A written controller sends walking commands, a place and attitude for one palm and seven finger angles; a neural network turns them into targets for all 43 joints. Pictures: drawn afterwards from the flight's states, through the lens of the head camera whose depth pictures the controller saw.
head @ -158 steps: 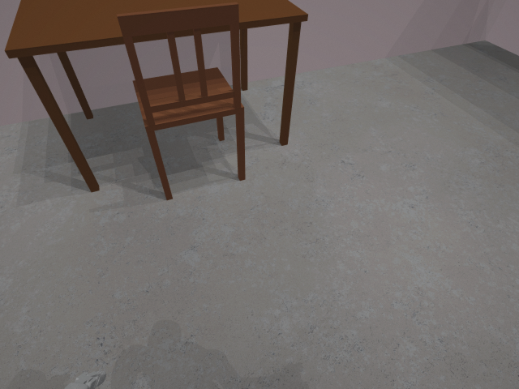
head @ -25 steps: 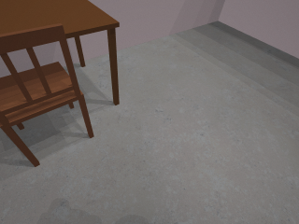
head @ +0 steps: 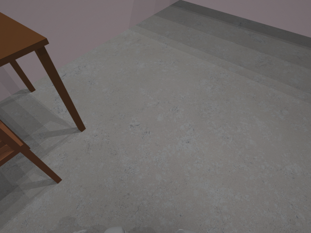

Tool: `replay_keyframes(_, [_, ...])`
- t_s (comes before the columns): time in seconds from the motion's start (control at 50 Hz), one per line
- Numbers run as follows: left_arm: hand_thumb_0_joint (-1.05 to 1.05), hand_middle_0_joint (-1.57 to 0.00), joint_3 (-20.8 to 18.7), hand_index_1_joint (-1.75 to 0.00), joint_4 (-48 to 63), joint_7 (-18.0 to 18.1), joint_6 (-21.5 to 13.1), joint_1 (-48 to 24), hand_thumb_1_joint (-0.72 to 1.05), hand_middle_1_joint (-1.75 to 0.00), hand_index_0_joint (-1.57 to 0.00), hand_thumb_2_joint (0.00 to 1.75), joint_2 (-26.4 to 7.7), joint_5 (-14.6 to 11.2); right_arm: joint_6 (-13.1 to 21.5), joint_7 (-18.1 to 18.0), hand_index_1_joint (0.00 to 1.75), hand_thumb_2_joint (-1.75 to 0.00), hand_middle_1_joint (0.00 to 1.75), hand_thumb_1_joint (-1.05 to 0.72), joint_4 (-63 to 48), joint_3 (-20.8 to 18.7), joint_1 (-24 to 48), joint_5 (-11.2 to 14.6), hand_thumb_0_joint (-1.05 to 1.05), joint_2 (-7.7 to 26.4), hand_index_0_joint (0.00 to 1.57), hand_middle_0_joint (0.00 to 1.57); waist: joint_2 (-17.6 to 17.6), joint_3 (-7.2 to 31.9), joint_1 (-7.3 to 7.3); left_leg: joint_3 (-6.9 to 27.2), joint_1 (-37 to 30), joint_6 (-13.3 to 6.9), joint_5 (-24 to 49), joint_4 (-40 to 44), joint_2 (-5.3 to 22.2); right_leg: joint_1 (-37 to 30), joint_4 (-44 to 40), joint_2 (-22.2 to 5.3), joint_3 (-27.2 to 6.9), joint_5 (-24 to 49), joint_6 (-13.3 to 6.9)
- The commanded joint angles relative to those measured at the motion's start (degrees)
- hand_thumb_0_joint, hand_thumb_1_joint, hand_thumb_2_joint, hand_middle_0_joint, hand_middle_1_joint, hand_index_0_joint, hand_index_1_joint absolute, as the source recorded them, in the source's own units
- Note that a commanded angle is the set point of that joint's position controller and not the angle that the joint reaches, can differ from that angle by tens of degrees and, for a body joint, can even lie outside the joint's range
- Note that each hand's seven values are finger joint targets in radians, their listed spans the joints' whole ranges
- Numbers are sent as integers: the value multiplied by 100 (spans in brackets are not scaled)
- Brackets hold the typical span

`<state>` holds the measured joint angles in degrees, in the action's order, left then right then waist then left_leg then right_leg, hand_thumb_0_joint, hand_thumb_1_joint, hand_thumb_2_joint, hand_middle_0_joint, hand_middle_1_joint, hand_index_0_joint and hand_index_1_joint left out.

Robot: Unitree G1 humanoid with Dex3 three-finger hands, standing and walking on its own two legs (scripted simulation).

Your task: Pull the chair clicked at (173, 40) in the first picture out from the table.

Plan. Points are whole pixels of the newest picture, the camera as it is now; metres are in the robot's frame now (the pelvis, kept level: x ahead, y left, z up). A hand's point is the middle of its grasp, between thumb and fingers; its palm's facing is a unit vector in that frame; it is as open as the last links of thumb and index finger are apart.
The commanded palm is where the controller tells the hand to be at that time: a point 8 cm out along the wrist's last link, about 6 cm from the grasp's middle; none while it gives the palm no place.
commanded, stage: turn to face it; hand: left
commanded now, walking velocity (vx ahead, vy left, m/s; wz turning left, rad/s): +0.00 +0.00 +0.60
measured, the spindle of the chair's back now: out of the picture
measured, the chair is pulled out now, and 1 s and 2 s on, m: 0.00 0.00 0.00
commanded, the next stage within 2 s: take the last steps up to it in 1.56 s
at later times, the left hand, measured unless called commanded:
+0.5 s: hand out of the picture +0.11 +0.23 -0.17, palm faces +0.28 -0.94 -0.21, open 7.4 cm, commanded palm none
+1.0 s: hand out of the picture +0.14 +0.18 -0.12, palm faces +0.50 -0.81 -0.30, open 7.4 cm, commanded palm none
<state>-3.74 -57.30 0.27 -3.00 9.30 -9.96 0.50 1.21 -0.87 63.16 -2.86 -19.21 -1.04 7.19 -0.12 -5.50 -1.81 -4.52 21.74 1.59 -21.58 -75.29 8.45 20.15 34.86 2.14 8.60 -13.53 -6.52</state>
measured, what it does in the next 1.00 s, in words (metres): walks ahead, turning left: left foot, then right foot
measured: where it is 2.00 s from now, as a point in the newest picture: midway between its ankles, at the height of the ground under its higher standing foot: outside the picture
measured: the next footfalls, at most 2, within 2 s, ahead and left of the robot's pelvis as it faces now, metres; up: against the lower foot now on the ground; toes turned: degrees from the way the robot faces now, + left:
left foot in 0.38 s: +0.17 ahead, +0.14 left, +0.00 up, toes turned +19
right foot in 0.82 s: +0.24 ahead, -0.11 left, +0.00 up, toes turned +21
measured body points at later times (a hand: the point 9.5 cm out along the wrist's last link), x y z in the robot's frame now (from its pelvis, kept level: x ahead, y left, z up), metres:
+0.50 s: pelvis +0.12 +0.04 +0.00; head +0.15 +0.06 +0.45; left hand +0.09 +0.28 -0.16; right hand +0.24 -0.18 -0.14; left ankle +0.14 +0.13 -0.72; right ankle +0.09 -0.08 -0.65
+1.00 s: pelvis +0.15 -0.04 +0.02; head +0.18 -0.06 +0.46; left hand +0.11 +0.22 -0.10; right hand +0.35 -0.25 -0.14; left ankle +0.07 +0.08 -0.63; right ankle +0.20 -0.13 -0.72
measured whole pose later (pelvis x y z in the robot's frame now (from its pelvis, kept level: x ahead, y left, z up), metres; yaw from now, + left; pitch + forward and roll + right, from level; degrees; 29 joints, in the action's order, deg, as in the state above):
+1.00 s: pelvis +0.15 -0.04 +0.02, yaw +32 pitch -1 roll +3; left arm -1.9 -50.2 1.5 0.8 10.6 -9.8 1.2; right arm -4.6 1.2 53.1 -6.7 -11.0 -1.6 16.7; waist -2.3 -3.5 -2.2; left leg -0.1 30.3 3.9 -21.6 -67.7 0.5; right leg 12.5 30.7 -6.1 8.7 -16.8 -0.8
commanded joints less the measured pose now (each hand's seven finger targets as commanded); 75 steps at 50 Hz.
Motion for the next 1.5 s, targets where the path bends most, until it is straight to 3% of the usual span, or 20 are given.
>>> replay_keyframes(0.0, [0,-20,25,-30,33,97,-111,481,90,-30,-20,90,-535,54,-87,-22,30,-90,30,-90,-115,3,-777,-27,0,203,20,20,164,456,-176,294,332,36,498,488,96,-35,-1992,-1668,-1065,2395,-244])
replay_keyframes(0.24, [0,-20,-23,-30,10,171,112,921,90,-30,-20,90,-740,71,-180,102,30,-90,30,-90,-799,31,957,3,0,436,20,20,490,189,355,-126,684,71,360,2989,-207,-1438,-1380,-2089,-417,3301,-150])
replay_keyframes(0.32, [0,-20,-114,-30,147,183,187,761,90,-30,-20,90,-954,41,-177,112,30,-90,30,-90,-786,-66,267,-44,0,746,20,20,208,752,-23,-192,-593,-137,1100,4338,-451,-1503,234,-1975,53,3465,225])
replay_keyframes(0.34, [0,-20,-137,-30,269,168,208,762,90,-30,-20,90,-870,-21,-133,95,30,-90,30,-90,-742,-160,-235,-93,0,1122,20,20,-652,1142,-226,750,-1565,-535,2989,4906,198,-692,1403,-1511,324,2203,597])
replay_keyframes(0.36, [0,-20,-59,-30,513,138,213,757,90,-30,-20,90,-539,-93,-110,65,30,-90,30,-90,-754,-253,-485,-64,0,1644,20,20,-2195,1226,-212,2638,-2340,-1465,5953,5185,1636,845,2864,-624,272,-2129,1032])
replay_keyframes(0.38, [0,-20,-54,-30,645,185,278,480,90,-30,-20,90,-725,-15,-170,38,30,-90,30,-90,-692,-241,-540,5,0,1674,20,20,-1345,1411,-252,2649,-2249,-1793,5494,5211,1807,932,3406,-640,-533,-2610,966])
replay_keyframes(0.5, [0,-20,-151,-30,551,96,422,322,90,-30,-20,90,-598,24,-97,-44,30,-90,30,-90,-1108,-207,624,-17,0,1367,20,20,-616,912,134,1558,-1229,-1160,3222,5548,632,911,2893,-796,-794,-1119,1099])
replay_keyframes(0.68, [0,-20,-137,-30,924,111,454,-75,90,-30,-20,90,-619,5,-226,42,30,-90,30,-90,-1218,-406,639,-55,0,1621,20,20,-945,854,-3,2109,-994,-1128,2535,5454,359,287,1063,-480,-686,-1168,1157])
replay_keyframes(0.74, [0,-20,-149,-30,901,129,379,401,90,-30,-20,90,-736,-37,-268,69,30,-90,30,-90,-1361,-453,948,-24,0,1668,20,20,-1007,1034,258,2156,-583,-893,2710,4959,130,-740,-344,-338,-617,-437,1121])
replay_keyframes(0.76, [0,-20,-179,-30,865,149,333,607,90,-30,-20,90,-909,-25,-277,88,30,-90,30,-90,-1428,-441,1000,19,0,1560,20,20,-592,1061,381,2016,-55,-636,2151,4604,-112,-1454,-1185,-526,-722,110,1076])
replay_keyframes(0.8, [0,-20,-326,-30,970,205,286,689,90,-30,-20,90,-1853,111,-281,119,30,-90,30,-90,-1704,-359,1047,29,0,1014,20,20,1916,913,470,592,1528,128,-1224,2172,-1228,-1821,-2061,-3123,-3054,851,86])
replay_keyframes(0.82, [0,-20,-291,-30,1068,218,308,543,90,-30,-20,90,-1769,88,-327,122,30,-90,30,-90,-1708,-420,1061,-3,0,1249,20,20,1156,852,422,897,1282,62,-1188,1209,-941,-1149,-1961,-3240,-2722,916,-182])
replay_keyframes(0.92, [0,-20,-98,-30,1190,187,248,-151,90,-30,-20,90,-1083,83,-464,258,30,-90,30,-90,-1355,-390,740,-27,0,1099,20,20,939,280,-23,550,1237,225,75,394,-675,-795,-1632,-2044,-894,1207,197])
replay_keyframes(1.1, [0,-20,-169,-30,870,162,306,742,90,-30,-20,90,-1445,127,-437,261,30,-90,30,-90,-1596,-208,1564,20,0,1047,20,20,1138,593,473,3,612,253,-402,2437,-632,-1603,-1260,-2382,-493,2337,-40])
replay_keyframes(1.2, [0,-20,-239,-30,766,128,366,656,90,-30,-20,90,-1505,88,-309,215,30,-90,30,-90,-1494,-179,1067,30,0,1141,20,20,1096,984,243,-240,-771,32,445,4498,-728,-1351,-383,-2287,-59,2382,332])
replay_keyframes(1.22, [0,-20,-214,-30,776,114,390,632,90,-30,-20,90,-1391,41,-255,216,30,-90,30,-90,-1402,-242,714,21,0,1401,20,20,405,1231,30,64,-1709,-67,1364,5225,-490,-799,404,-2103,161,1885,616])
replay_keyframes(1.24, [0,-20,-155,-30,987,77,412,563,90,-30,-20,90,-1025,-9,-187,170,30,-90,30,-90,-1371,-400,368,-23,0,2064,20,20,-1359,1398,-190,2009,-2716,-714,3333,5457,1008,838,1682,-1296,373,-833,1091])
replay_keyframes(1.26, [0,-20,-24,-30,1162,99,464,200,90,-30,-20,90,-848,30,-232,111,30,-90,30,-90,-1249,-442,80,32,0,2349,20,20,-1683,1314,-316,2509,-2598,-1365,5204,5411,1686,1408,2483,-993,-177,-2578,1181])
replay_keyframes(1.36, [0,-20,-94,-30,717,53,528,340,90,-30,-20,90,-939,30,-191,-22,30,-90,30,-90,-1373,-186,1028,-3,0,1611,20,20,-969,649,140,1218,-1550,-1080,4152,5444,601,1071,3058,-968,-680,-1134,1140])
replay_keyframes(1.48, [0,-20,-43,-30,661,68,559,293,90,-30,-20,90,-805,11,-199,-14,30,-90,30,-90,-1246,-179,810,-5,0,1550,20,20,-800,567,79,1409,-1503,-1159,3175,5695,495,697,2040,-758,-627,-1046,1159])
